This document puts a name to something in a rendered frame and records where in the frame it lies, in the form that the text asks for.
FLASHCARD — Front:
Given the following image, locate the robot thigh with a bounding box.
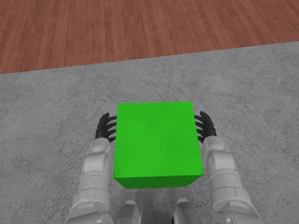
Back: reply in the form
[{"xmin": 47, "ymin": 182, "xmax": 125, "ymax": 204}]
[
  {"xmin": 113, "ymin": 204, "xmax": 142, "ymax": 224},
  {"xmin": 172, "ymin": 202, "xmax": 206, "ymax": 224}
]

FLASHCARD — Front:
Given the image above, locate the right robot forearm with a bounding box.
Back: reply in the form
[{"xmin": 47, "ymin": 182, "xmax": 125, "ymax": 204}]
[{"xmin": 202, "ymin": 135, "xmax": 262, "ymax": 220}]

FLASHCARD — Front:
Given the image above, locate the robot right upper arm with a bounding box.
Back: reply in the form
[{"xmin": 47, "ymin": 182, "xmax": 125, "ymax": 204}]
[{"xmin": 211, "ymin": 210, "xmax": 263, "ymax": 224}]

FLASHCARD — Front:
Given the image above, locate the robot left upper arm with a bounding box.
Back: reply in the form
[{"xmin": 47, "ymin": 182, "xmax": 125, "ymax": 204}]
[{"xmin": 65, "ymin": 210, "xmax": 114, "ymax": 224}]

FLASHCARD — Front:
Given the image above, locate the carton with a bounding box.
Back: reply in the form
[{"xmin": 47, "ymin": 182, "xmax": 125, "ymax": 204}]
[{"xmin": 113, "ymin": 101, "xmax": 204, "ymax": 189}]

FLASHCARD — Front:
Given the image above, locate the robot right hand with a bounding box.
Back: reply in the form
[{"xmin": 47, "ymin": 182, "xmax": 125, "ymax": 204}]
[{"xmin": 194, "ymin": 111, "xmax": 217, "ymax": 144}]

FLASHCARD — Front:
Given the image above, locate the left robot forearm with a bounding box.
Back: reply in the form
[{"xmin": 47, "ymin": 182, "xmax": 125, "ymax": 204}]
[{"xmin": 64, "ymin": 137, "xmax": 114, "ymax": 224}]

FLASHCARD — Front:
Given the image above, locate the right robot thigh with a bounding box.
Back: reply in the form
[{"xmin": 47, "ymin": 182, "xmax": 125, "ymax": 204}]
[{"xmin": 172, "ymin": 202, "xmax": 206, "ymax": 224}]

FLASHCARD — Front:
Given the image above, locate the left robot thigh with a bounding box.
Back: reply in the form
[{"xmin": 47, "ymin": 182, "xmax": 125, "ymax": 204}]
[{"xmin": 113, "ymin": 204, "xmax": 142, "ymax": 224}]

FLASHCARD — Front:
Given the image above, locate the robot left hand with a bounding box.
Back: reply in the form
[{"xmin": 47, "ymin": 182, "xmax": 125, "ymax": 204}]
[{"xmin": 95, "ymin": 112, "xmax": 117, "ymax": 143}]

